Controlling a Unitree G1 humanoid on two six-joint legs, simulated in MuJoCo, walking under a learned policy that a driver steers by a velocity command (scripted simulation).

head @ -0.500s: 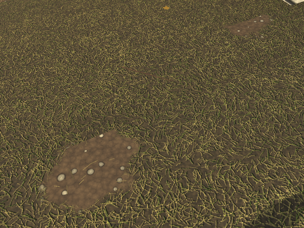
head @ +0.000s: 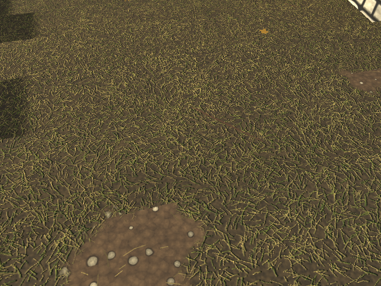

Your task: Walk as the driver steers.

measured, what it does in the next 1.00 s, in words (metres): goes down, turning left: right foot 0.17 m lower, then left foot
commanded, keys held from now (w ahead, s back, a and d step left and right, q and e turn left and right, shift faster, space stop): w+q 0.86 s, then w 0.14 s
